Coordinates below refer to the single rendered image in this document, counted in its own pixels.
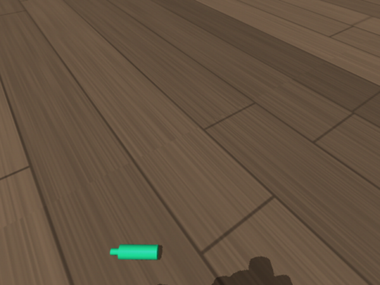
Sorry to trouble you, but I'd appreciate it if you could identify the bottle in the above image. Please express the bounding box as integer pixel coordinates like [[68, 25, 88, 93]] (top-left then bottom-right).
[[110, 244, 159, 260]]

